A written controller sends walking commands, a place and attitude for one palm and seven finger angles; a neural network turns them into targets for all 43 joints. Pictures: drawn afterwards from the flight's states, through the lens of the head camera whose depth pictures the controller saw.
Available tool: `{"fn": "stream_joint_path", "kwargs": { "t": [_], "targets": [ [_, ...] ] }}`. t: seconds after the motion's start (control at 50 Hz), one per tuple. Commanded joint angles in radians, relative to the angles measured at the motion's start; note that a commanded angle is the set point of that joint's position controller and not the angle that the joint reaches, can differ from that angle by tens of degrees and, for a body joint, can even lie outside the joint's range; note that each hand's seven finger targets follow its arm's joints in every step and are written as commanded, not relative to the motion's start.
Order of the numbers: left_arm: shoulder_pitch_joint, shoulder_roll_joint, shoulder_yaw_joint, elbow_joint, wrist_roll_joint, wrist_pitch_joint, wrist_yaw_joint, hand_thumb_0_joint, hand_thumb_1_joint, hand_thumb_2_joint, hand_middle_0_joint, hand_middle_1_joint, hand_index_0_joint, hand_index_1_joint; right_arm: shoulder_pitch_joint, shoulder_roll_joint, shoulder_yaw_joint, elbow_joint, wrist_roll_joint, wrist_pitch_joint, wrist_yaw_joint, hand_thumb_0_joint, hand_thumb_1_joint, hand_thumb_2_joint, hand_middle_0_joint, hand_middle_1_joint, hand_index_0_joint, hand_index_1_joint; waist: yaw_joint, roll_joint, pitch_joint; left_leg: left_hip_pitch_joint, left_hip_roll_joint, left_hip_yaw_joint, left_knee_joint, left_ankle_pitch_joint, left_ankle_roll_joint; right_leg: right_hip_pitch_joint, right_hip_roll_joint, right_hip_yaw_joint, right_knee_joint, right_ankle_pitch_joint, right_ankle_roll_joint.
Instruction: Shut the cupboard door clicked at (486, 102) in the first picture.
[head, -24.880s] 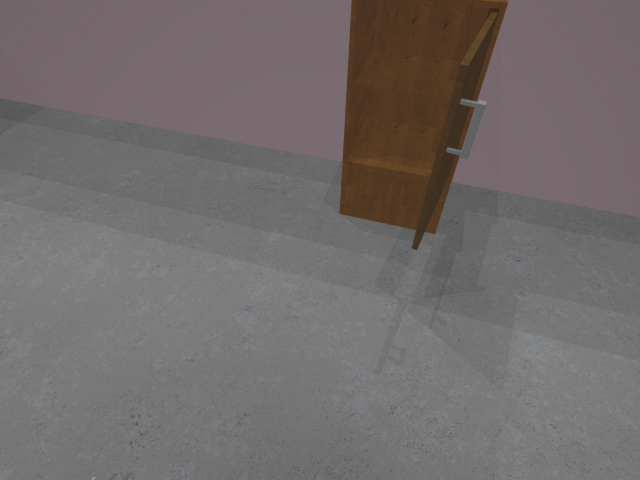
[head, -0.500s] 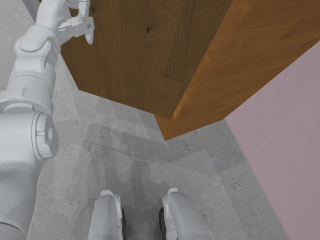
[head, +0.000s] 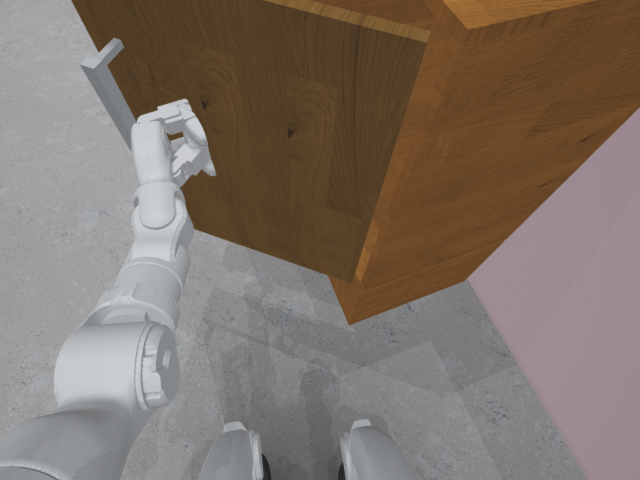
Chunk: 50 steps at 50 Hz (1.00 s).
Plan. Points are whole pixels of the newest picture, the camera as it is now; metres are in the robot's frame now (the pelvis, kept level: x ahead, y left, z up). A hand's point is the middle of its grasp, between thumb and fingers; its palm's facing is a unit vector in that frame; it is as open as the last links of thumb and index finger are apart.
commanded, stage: pull the fist back off the door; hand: left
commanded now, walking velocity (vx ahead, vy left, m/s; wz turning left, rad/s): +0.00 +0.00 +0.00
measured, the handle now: (127, 101) +0.62 +0.20 +0.06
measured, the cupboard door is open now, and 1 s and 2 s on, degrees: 49 49 49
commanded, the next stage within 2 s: draw the hand back to the body in 0.34 s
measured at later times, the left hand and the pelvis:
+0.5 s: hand (212, 188) +0.45 +0.08 +0.07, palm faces +0.10 -0.99 -0.03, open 3.1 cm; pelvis -0.01 -0.01 +0.00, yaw +2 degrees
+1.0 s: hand (100, 255) +0.34 +0.16 +0.15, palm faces +0.09 -0.99 -0.05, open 3.1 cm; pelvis +0.01 +0.00 +0.06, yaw +1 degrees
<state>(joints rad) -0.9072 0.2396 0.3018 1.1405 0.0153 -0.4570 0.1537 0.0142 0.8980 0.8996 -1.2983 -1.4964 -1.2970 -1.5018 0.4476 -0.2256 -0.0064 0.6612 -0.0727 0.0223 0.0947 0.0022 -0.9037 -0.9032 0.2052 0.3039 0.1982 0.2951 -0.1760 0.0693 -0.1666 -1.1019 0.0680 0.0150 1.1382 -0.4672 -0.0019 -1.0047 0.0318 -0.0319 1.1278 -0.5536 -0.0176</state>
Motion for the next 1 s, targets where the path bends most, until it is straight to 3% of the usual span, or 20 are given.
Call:
{"fn": "stream_joint_path", "kwargs": {
  "t": [0.0, 0.06, 0.08, 0.1, 0.14, 0.22, 0.24, 0.42, 0.44, 0.5, 0.52, 0.56, 0.6, 0.62, 0.64, 0.68, 0.82, 0.94, 0.96, 0.98],
  "targets": [
    [-0.348, 0.062, -0.059, -0.256, -0.031, -0.092, -0.017, 0.000, 0.900, 0.900, -1.300, -1.500, -1.300, -1.500, 0.110, -0.162, -0.077, -0.060, 0.012, -0.014, -0.015, 0.000, -0.900, -0.900, 0.200, 0.300, 0.200, 0.300, -0.005, -0.047, -0.414, 0.396, -0.062, -0.009, -0.088, 0.319, 0.030, 0.194, 0.017, 0.010, -0.170, 0.482, 0.011],
    [-0.298, 0.059, -0.066, -0.329, -0.039, -0.128, -0.015, 0.000, 0.900, 0.900, -1.300, -1.500, -1.300, -1.500, 0.078, -0.157, -0.082, -0.058, 0.016, -0.016, -0.021, 0.000, -0.900, -0.900, 0.200, 0.300, 0.200, 0.300, 0.016, -0.042, -0.449, 0.428, -0.064, -0.004, -0.086, 0.341, 0.030, 0.218, 0.011, 0.018, -0.167, 0.516, 0.014],
    [-0.302, 0.030, -0.098, -0.343, -0.034, -0.136, -0.017, 0.000, 0.900, 0.900, -1.300, -1.500, -1.300, -1.500, 0.071, -0.152, -0.083, -0.055, 0.016, -0.017, -0.023, 0.000, -0.900, -0.900, 0.200, 0.300, 0.200, 0.300, 0.007, -0.048, -0.442, 0.430, -0.065, -0.002, -0.086, 0.343, 0.032, 0.223, 0.009, 0.019, -0.168, 0.531, 0.016],
    [-0.311, 0.053, -0.089, -0.379, -0.030, -0.148, -0.014, 0.000, 0.900, 0.900, -1.300, -1.500, -1.300, -1.500, 0.069, -0.156, -0.086, -0.050, 0.017, -0.018, -0.028, 0.000, -0.900, -0.900, 0.200, 0.300, 0.200, 0.300, 0.014, -0.027, -0.455, 0.454, -0.063, -0.006, -0.081, 0.359, 0.030, 0.212, 0.008, 0.017, -0.157, 0.537, 0.014],
    [-0.281, 0.010, -0.132, -0.385, -0.024, -0.151, -0.013, 0.000, 0.900, 0.900, -1.300, -1.500, -1.300, -1.500, 0.045, -0.151, -0.085, -0.051, 0.022, -0.017, -0.030, 0.000, -0.900, -0.900, 0.200, 0.300, 0.200, 0.300, 0.017, -0.015, -0.452, 0.479, -0.062, -0.008, -0.088, 0.347, 0.027, 0.194, 0.006, 0.013, -0.160, 0.508, 0.013],
    [-0.256, -0.008, -0.149, -0.421, -0.034, -0.143, -0.002, 0.000, 0.900, 0.900, -1.300, -1.500, -1.300, -1.500, 0.012, -0.149, -0.085, -0.052, 0.027, -0.019, -0.041, 0.000, -0.900, -0.900, 0.200, 0.300, 0.200, 0.300, 0.026, -0.011, -0.464, 0.508, -0.062, -0.010, -0.093, 0.354, 0.025, 0.202, 0.003, 0.013, -0.161, 0.514, 0.013],
    [-0.215, -0.006, -0.144, -0.414, -0.038, -0.138, 0.001, 0.000, 0.900, 0.900, -1.300, -1.500, -1.300, -1.500, 0.003, -0.150, -0.086, -0.057, 0.029, -0.018, -0.043, 0.000, -0.900, -0.900, 0.200, 0.300, 0.200, 0.300, 0.035, -0.038, -0.454, 0.503, -0.061, -0.009, -0.099, 0.352, 0.024, 0.214, 0.004, 0.012, -0.165, 0.512, 0.013],
    [-0.285, 0.006, -0.139, -0.302, -0.035, -0.123, 0.010, 0.000, 0.900, 0.900, -1.300, -1.500, -1.300, -1.500, -0.038, -0.146, -0.068, -0.054, 0.027, -0.022, -0.059, 0.000, -0.900, -0.900, 0.200, 0.300, 0.200, 0.300, 0.004, -0.100, -0.361, 0.398, -0.068, -0.006, -0.101, 0.236, 0.032, 0.193, -0.006, 0.029, -0.187, 0.431, 0.024],
    [-0.266, 0.025, -0.117, -0.272, -0.036, -0.120, 0.007, 0.000, 0.900, 0.900, -1.300, -1.500, -1.300, -1.500, -0.038, -0.146, -0.066, -0.055, 0.028, -0.022, -0.060, 0.000, -0.900, -0.900, 0.200, 0.300, 0.200, 0.300, 0.014, -0.112, -0.357, 0.379, -0.069, -0.008, -0.100, 0.226, 0.031, 0.202, -0.005, 0.032, -0.188, 0.418, 0.023],
    [-0.164, 0.114, -0.042, -0.411, -0.055, -0.128, -0.011, 0.000, 0.900, 0.900, -1.300, -1.500, -1.300, -1.500, -0.048, -0.153, -0.065, -0.101, 0.032, -0.021, -0.061, 0.000, -0.900, -0.900, 0.200, 0.300, 0.200, 0.300, 0.091, -0.037, -0.506, 0.471, -0.071, 0.001, -0.133, 0.305, 0.025, 0.316, -0.004, 0.034, -0.177, 0.491, 0.012],
    [-0.100, 0.096, -0.061, -0.455, -0.060, -0.121, -0.024, 0.000, 0.900, 0.900, -1.300, -1.500, -1.300, -1.500, -0.056, -0.144, -0.063, -0.116, 0.041, -0.020, -0.061, 0.000, -0.900, -0.900, 0.200, 0.300, 0.200, 0.300, 0.107, -0.031, -0.529, 0.503, -0.070, 0.005, -0.147, 0.339, 0.023, 0.346, -0.002, 0.032, -0.183, 0.529, 0.011],
    [-0.002, 0.060, -0.098, -0.540, -0.081, -0.089, -0.050, 0.000, 0.900, 0.900, -1.300, -1.500, -1.300, -1.500, -0.059, -0.139, -0.062, -0.138, 0.055, -0.020, -0.061, 0.000, -0.900, -0.900, 0.200, 0.300, 0.200, 0.300, 0.113, -0.062, -0.501, 0.528, -0.068, 0.015, -0.179, 0.364, 0.025, 0.405, 0.003, 0.026, -0.214, 0.573, 0.013],
    [0.097, 0.083, -0.089, -0.582, -0.102, -0.043, -0.070, 0.000, 0.900, 0.900, -1.300, -1.500, -1.300, -1.500, -0.062, -0.143, -0.060, -0.155, 0.070, -0.016, -0.074, 0.000, -0.900, -0.900, 0.200, 0.300, 0.200, 0.300, 0.115, -0.121, -0.438, 0.516, -0.065, 0.021, -0.214, 0.344, 0.032, 0.456, 0.005, 0.034, -0.259, 0.578, 0.019],
    [0.089, 0.056, -0.125, -0.638, -0.115, -0.025, -0.081, 0.000, 0.900, 0.900, -1.300, -1.500, -1.300, -1.500, -0.071, -0.139, -0.056, -0.160, 0.079, -0.017, -0.079, 0.000, -0.900, -0.900, 0.200, 0.300, 0.200, 0.300, 0.102, -0.130, -0.395, 0.522, -0.065, 0.024, -0.237, 0.323, 0.036, 0.463, 0.003, 0.033, -0.286, 0.566, 0.025],
    [0.124, 0.068, -0.108, -0.675, -0.131, -0.010, -0.087, 0.000, 0.900, 0.900, -1.300, -1.500, -1.300, -1.500, -0.074, -0.140, -0.058, -0.164, 0.085, -0.019, -0.086, 0.000, -0.900, -0.900, 0.200, 0.300, 0.200, 0.300, 0.112, -0.157, -0.380, 0.530, -0.067, 0.027, -0.253, 0.310, 0.038, 0.490, 0.002, 0.036, -0.311, 0.554, 0.028],
    [0.146, 0.063, -0.126, -0.760, -0.151, 0.007, -0.101, 0.000, 0.900, 0.900, -1.300, -1.500, -1.300, -1.500, -0.095, -0.139, -0.054, -0.166, 0.093, -0.029, -0.099, 0.000, -0.900, -0.900, 0.200, 0.300, 0.200, 0.300, 0.106, -0.139, -0.328, 0.564, -0.066, 0.026, -0.288, 0.295, 0.039, 0.500, 0.000, 0.033, -0.347, 0.530, 0.027],
    [0.409, 0.035, -0.185, -0.933, -0.180, 0.055, -0.162, 0.000, 0.900, 0.900, -1.300, -1.500, -1.300, -1.500, -0.170, -0.133, -0.041, -0.177, 0.114, -0.072, -0.114, 0.000, -0.900, -0.900, 0.200, 0.300, 0.200, 0.300, 0.134, -0.043, -0.205, 0.695, -0.061, 0.017, -0.384, 0.299, 0.036, 0.514, -0.003, 0.005, -0.416, 0.474, 0.015],
    [0.570, 0.083, -0.135, -1.103, -0.224, 0.136, -0.195, 0.000, 0.900, 0.900, -1.163, -1.350, -1.163, -1.350, -0.257, -0.130, -0.024, -0.224, 0.126, -0.091, -0.124, 0.000, -0.900, -0.900, 0.200, 0.300, 0.200, 0.300, 0.174, -0.070, -0.150, 0.746, -0.065, 0.015, -0.452, 0.296, 0.038, 0.594, -0.008, 0.001, -0.466, 0.459, 0.013],
    [0.597, 0.158, -0.202, -1.179, -0.115, 0.174, -0.152, 0.000, 0.900, 0.900, -1.135, -1.320, -1.135, -1.320, -0.289, -0.112, -0.030, -0.237, 0.124, -0.058, -0.147, 0.000, -0.900, -0.900, 0.200, 0.300, 0.200, 0.300, 0.175, -0.095, -0.167, 0.809, -0.069, 0.020, -0.500, 0.305, 0.040, 0.635, -0.035, 0.053, -0.535, 0.475, 0.017],
    [0.637, 0.151, -0.181, -1.210, -0.114, 0.209, -0.128, 0.000, 0.900, 0.900, -1.107, -1.290, -1.107, -1.290, -0.301, -0.109, -0.025, -0.251, 0.124, -0.043, -0.163, 0.000, -0.900, -0.900, 0.200, 0.300, 0.200, 0.300, 0.170, -0.103, -0.135, 0.829, -0.066, 0.023, -0.518, 0.322, 0.045, 0.653, -0.036, 0.044, -0.560, 0.492, 0.019]
  ]
}}
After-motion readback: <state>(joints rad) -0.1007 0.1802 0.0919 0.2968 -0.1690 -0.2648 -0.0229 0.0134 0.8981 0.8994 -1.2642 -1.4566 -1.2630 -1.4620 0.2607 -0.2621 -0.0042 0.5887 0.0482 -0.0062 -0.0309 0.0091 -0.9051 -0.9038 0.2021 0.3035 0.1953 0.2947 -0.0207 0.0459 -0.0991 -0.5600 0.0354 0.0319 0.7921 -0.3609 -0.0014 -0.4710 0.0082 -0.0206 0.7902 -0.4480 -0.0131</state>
